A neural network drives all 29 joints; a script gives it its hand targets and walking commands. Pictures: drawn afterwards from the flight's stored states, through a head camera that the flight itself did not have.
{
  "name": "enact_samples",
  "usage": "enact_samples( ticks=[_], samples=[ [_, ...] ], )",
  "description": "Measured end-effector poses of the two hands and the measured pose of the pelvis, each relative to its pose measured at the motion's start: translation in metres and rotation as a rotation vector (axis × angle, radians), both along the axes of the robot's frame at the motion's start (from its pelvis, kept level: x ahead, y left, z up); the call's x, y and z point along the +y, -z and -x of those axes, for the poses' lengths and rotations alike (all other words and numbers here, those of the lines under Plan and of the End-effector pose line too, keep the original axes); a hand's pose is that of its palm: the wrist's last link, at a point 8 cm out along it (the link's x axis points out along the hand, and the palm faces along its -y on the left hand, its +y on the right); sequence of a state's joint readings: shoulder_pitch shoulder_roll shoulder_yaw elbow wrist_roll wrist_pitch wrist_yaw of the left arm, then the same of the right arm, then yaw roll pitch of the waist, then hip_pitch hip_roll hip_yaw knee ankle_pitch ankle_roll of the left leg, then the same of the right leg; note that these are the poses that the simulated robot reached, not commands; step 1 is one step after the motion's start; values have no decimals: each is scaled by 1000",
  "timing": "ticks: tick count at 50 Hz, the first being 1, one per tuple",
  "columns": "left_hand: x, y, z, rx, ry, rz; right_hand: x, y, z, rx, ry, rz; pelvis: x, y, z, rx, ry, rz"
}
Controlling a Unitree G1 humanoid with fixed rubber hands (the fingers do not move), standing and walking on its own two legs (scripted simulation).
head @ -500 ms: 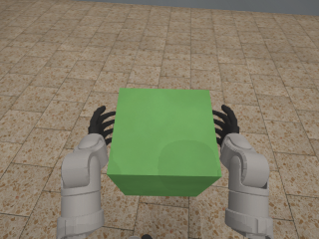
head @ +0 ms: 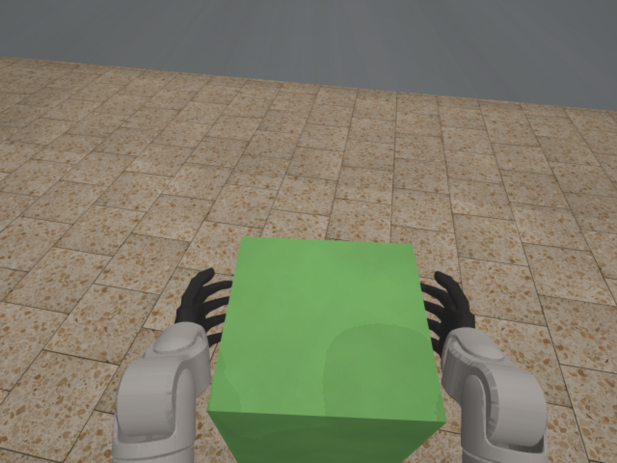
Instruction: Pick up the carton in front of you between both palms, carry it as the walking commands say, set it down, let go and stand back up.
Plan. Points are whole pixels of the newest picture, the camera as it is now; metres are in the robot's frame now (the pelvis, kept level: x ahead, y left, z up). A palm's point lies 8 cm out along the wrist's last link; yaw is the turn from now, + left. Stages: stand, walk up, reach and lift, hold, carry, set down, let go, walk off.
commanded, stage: carry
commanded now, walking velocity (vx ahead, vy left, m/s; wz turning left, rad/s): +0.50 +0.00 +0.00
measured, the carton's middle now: (320, 360) +0.27 +0.01 +0.02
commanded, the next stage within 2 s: none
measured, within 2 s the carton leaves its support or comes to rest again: neither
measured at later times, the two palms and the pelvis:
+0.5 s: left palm (226, 174) +0.58 +0.18 +0.08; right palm (396, 179) +0.57 -0.12 +0.09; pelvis +0.34 +0.04 +0.00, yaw -3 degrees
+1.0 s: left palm (270, 91) +0.89 +0.13 +0.10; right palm (397, 96) +0.90 -0.17 +0.09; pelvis +0.66 -0.02 +0.00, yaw +0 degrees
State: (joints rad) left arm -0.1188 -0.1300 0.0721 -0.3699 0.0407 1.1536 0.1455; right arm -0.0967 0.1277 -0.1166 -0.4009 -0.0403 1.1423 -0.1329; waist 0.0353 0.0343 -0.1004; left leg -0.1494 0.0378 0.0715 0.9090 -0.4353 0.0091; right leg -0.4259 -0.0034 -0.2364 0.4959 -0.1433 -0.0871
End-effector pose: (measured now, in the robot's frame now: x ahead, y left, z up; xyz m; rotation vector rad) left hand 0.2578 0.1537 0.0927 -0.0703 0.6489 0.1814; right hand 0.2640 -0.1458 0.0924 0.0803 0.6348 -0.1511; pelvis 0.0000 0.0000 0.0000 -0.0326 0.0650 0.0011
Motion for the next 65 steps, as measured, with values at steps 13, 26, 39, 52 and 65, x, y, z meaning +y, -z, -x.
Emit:
enact_samples(
  ticks=[13, 26, 39, 52, 65],
  samples=[
    [-10, -27, -134, -13, 13, -16, -10, -24, -130, -15, 8, -6, -3, -22, -164, -1, 5, -48],
    [25, 11, -333, 55, 69, 26, 25, 3, -312, 56, 62, 39, 40, -1, -347, -14, 62, -40],
    [15, -24, -485, -25, 71, 17, 15, -31, -465, -23, 67, 31, 30, -24, -509, 2, 48, -16],
    [-23, -5, -652, 61, -4, -31, -23, 2, -656, 61, -7, -21, -21, -11, -677, 0, -6, -45],
    [-14, -26, -782, -66, 38, -4, -15, -27, -772, -65, 35, 12, -5, -11, -806, -22, 23, -20]
  ],
)
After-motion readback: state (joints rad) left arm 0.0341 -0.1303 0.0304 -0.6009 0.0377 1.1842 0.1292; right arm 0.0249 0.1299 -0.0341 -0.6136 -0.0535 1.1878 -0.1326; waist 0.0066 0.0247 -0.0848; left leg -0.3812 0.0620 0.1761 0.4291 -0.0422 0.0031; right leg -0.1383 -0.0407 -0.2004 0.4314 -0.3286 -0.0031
